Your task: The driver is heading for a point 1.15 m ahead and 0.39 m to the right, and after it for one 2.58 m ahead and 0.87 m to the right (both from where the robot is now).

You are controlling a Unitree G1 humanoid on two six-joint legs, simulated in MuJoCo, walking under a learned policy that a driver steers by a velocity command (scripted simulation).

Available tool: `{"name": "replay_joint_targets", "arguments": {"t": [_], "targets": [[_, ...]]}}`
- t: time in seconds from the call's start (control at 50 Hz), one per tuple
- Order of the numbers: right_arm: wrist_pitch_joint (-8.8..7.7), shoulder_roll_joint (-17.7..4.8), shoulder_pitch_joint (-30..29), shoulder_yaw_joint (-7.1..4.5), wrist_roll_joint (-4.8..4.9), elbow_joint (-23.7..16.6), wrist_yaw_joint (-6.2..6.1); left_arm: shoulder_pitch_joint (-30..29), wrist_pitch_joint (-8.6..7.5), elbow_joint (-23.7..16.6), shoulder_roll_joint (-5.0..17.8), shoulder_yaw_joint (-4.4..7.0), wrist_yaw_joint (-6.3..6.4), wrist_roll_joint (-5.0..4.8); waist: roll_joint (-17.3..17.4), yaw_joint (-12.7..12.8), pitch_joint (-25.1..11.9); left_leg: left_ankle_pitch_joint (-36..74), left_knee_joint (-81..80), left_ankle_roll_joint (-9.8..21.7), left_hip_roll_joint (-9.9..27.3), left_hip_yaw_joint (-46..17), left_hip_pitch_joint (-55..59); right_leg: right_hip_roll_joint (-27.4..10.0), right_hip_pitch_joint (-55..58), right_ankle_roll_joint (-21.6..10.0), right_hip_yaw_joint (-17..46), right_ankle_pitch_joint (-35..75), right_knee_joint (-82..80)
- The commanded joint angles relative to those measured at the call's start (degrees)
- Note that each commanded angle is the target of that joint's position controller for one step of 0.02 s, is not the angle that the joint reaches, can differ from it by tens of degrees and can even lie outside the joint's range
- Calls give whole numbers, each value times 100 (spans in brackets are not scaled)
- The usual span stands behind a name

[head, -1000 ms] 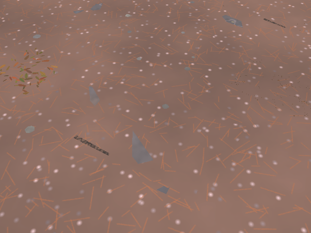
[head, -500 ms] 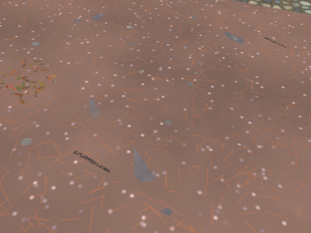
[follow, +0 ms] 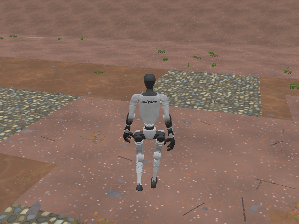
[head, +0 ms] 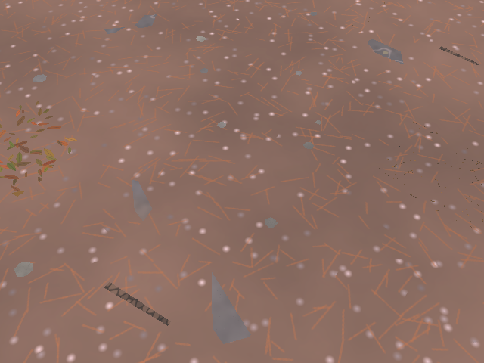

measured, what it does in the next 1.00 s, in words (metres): walks ahead, turning right: left foot, then right foot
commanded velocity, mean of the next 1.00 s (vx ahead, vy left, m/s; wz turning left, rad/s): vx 0.50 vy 0.00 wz -0.30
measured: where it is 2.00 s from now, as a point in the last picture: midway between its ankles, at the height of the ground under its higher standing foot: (343, 198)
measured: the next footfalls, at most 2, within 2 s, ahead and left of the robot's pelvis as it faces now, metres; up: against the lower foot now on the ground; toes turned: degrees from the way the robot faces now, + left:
left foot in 0.44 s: +0.42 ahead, +0.10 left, +0.00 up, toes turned +0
right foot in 0.98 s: +0.65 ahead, -0.13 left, +0.00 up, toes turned -27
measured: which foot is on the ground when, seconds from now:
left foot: up 0.00-0.42, down 0.44-1.00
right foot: down 0.00-0.46, up 0.48-0.96, down 0.98-1.00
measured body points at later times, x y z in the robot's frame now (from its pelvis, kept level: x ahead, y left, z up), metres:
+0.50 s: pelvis +0.28 +0.03 +0.00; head +0.32 +0.04 +0.44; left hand +0.21 +0.26 -0.15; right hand +0.45 -0.20 -0.12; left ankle +0.38 +0.10 -0.73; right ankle +0.09 -0.05 -0.67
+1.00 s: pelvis +0.54 -0.03 -0.01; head +0.57 -0.05 +0.44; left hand +0.79 +0.11 -0.12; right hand +0.40 -0.24 -0.16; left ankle +0.39 +0.11 -0.71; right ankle +0.61 -0.11 -0.73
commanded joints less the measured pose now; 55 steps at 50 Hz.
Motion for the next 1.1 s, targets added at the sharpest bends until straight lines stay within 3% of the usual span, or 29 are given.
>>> {"name": "replay_joint_targets", "arguments": {"t": [0.02, 0.06, 0.1, 0.14, 0.22, 0.32, 0.38, 0.42, 0.44, 0.46, 0.48, 0.5, 0.52, 0.54, 0.56, 0.6, 0.64, 0.68, 0.76, 0.86, 0.92, 0.96, 0.98, 1.0, 1.02, 1.04, 1.06, 1.08, 1.1], "targets": [[35, -335, 187, -110, -120, -324, 64, 661, -144, 103, 122, -18, 34, -22, -75, -55, -80, 477, 144, -25, 556, -310, -1408, -1776, 946, -631, 2305, 94, -2092], [145, -201, 172, -109, -140, -349, 117, 1013, -240, 254, 188, -35, 66, -29, -173, -147, -69, 509, -165, -133, 581, -183, -1342, -1630, 843, -574, 1888, 834, -2134], [224, -258, -245, -126, -151, -509, 151, 1257, -277, 324, 371, -20, 77, -40, -253, -148, 53, 769, -511, -233, 661, -37, -1714, -1536, 885, -532, 1581, 1135, -2234], [257, -335, -857, -132, -139, -725, 177, 1499, -266, 353, 410, -38, 74, -51, -298, -24, 176, 1207, -977, -327, 725, 108, -2142, -1442, 1054, -446, 1386, 1463, -2312], [235, -287, -1861, -74, -49, -1063, 207, 1924, -251, 405, 349, -102, 81, -59, -383, 234, 236, 1910, -2300, -425, 586, 392, -2197, -1254, 1389, -214, 1028, 2376, -2235], [186, -327, -2660, -39, -25, -1352, 187, 2448, -219, 567, 387, -127, 153, -7, -477, 488, 269, 1927, -3266, -289, 331, 529, -2211, -1473, 2329, -280, 1139, 3133, -1910], [87, -480, -2436, -91, -13, -1399, 147, 2193, -187, 514, 559, -83, 197, 48, -515, 216, 128, 1302, -3656, -105, 138, 458, -1720, -1622, 2680, -341, 1260, 4270, -1294], [-7, -704, -1219, -211, -22, -1035, 53, 1945, -177, 452, 666, -49, 175, 31, -496, -304, -480, 1189, -4140, 76, -151, 517, -162, -1445, 2466, -200, 1204, 4982, -22], [-75, -946, -275, -312, -126, -792, -14, 1814, -186, 371, 610, -64, 149, -46, -361, -704, -1012, 1449, -4323, 239, 288, 125, 1322, -1227, 1586, -113, 1103, 3948, 1136], [-99, -1542, 503, -456, -305, -765, -79, 2022, -192, 128, 158, -169, 113, -215, 464, -759, -1917, 932, -4437, 598, 1951, -1790, 2947, -647, 82, 66, 781, 1298, 3018], [6, -1616, 289, -508, -190, -780, -1, 2519, -124, 172, 150, -104, 138, -305, 1164, -434, -2379, 779, -5096, 1146, 2792, -3729, 3387, 17, -1137, 126, 843, -1852, 4426], [55, -1166, -379, -413, -83, -945, 36, 2058, -45, 131, 526, 3, 171, -145, 289, -228, -1500, 174, -5273, 958, 2518, -3078, 2548, -456, -1500, 85, 1137, -1395, 4674], [20, -772, -848, -304, -44, -1019, 52, 1597, -41, 15, 417, 9, 133, -91, 32, -154, -741, 205, -5552, 783, 2267, -2271, 1646, -645, -1532, 106, 1146, -972, 4453], [-21, -587, -1016, -251, -64, -996, 47, 1460, -12, -20, 252, 9, 100, -69, -1, -5, -328, 544, -5772, 549, 2001, -1640, 1038, -824, -1377, 118, 1132, -740, 4162], [-65, -466, -931, -213, -47, -902, 4, 1403, 61, -64, 220, 39, 54, 28, 155, 107, -159, 902, -5868, 399, 1799, -1156, 674, -935, -1226, 153, 1127, -646, 3963], [-157, -414, -658, -194, -17, -766, -37, 1491, 207, -91, 59, 49, -30, 75, 273, 244, -159, 1444, -5955, 282, 1652, -595, 466, -960, -1091, 220, 1036, -485, 3882], [-233, -550, -479, -227, 19, -711, -43, 1193, 290, -257, 26, 61, -86, 75, 282, 292, -112, 1884, -6032, 259, 1618, -171, 544, -1020, -1437, 270, 960, -168, 3779], [-252, -606, -321, -237, -6, -685, -44, 761, 334, -441, 60, 64, -131, 73, 290, 256, -33, 2159, -6071, 229, 1556, 191, 646, -1072, -1822, 318, 888, 242, 3551], [-254, -621, -81, -210, -17, -631, -54, -150, 315, -811, 59, 7, -221, 54, 302, 114, 158, 2772, -6037, 146, 1371, 833, 807, -991, -1922, 380, 599, 1001, 2211], [-177, -865, 381, -256, -24, -508, -135, -962, 294, -1181, 101, -46, -294, 95, 325, -114, 225, 3630, -5798, 119, 1628, 1244, 1654, -789, -1676, 162, 79, 847, 962], [-72, -1049, 347, -301, -48, -505, -190, -743, 298, -1192, 251, 26, -262, 120, 499, 79, -24, 5709, -4937, 70, 1714, 1521, 2120, -374, -1093, -148, -189, 55, 719], [43, -1233, 272, -357, -56, -555, -188, 100, 269, -975, 448, 140, -210, 124, 566, 425, -531, 6412, -3486, 62, 1736, 1582, 2159, 23, -172, -404, -254, -452, 471], [92, -1269, 193, -366, -28, -627, -153, 879, 213, -731, 618, 241, -154, 164, 348, 790, -962, 5653, -2210, -71, 1652, 1664, 1642, 143, 942, -569, -97, -243, -62], [93, -1059, 177, -316, -21, -826, -122, 1497, 178, -611, 1146, 411, -76, 225, -242, 1009, -1489, 3218, -482, -250, 1431, 1630, 284, -957, 2309, -885, 1405, -784, -297], [39, -653, 109, -273, 61, -1312, 1, 1202, 239, -775, 1690, 528, -59, 109, -1492, 577, -1806, -1143, 1578, -616, 15, 999, -2225, -2370, 3680, -1789, 4739, -695, -1115], [-38, -1029, -630, -313, 3, -1480, 32, 1293, 322, -791, 1589, 498, -25, 24, -370, 774, -1493, -695, 1593, -562, 276, -21, -2887, -2338, 3422, -1658, 4526, -320, -1462], [-114, -912, -834, -271, 71, -1568, 57, 1014, 314, -754, 1339, 423, 24, -7, -197, 582, -866, -136, 1255, -513, 523, -79, -2983, -2237, 2802, -1494, 3756, 149, -1483], [-146, -894, -673, -266, 65, -1464, 35, 774, 268, -745, 1046, 349, 32, -29, 190, 286, -448, 147, 640, -515, 722, -94, -2621, -1965, 2055, -1228, 3210, 978, -1563], [-68, -878, -650, -271, -44, -1462, 24, 594, 210, -766, 903, 298, 62, -71, 216, 88, -350, 187, 256, -566, 834, -149, -2272, -1649, 1621, -1048, 2768, 1452, -1593]]}}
